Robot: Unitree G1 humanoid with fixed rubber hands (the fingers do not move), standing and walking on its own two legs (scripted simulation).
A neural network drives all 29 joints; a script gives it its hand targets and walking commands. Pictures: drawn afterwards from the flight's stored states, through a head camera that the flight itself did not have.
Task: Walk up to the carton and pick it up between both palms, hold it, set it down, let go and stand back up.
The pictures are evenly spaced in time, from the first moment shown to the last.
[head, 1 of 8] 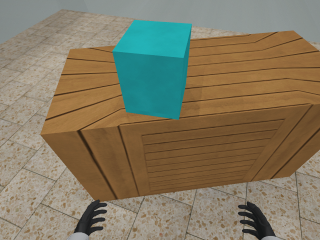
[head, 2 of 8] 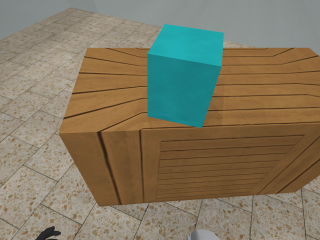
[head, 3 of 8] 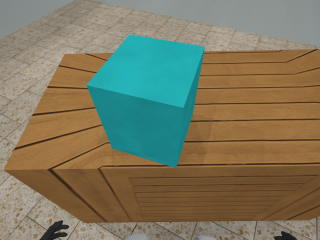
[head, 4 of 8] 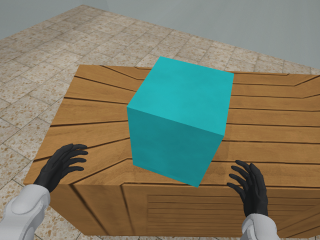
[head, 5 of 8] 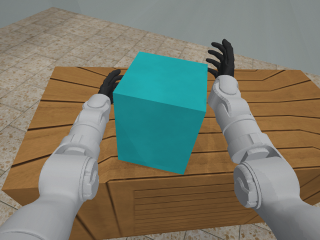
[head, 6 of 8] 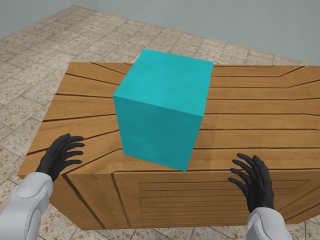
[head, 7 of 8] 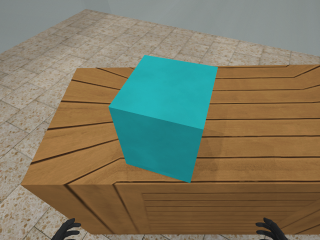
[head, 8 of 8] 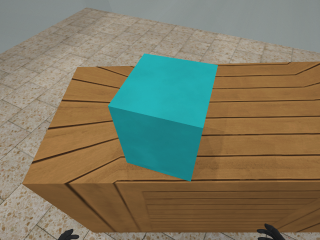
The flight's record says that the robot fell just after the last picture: no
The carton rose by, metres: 0.01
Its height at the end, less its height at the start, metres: +0.00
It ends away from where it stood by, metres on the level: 0.00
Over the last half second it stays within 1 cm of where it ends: yes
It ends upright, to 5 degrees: yes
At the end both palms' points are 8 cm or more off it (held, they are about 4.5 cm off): yes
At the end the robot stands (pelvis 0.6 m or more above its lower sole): yes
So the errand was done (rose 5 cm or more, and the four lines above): no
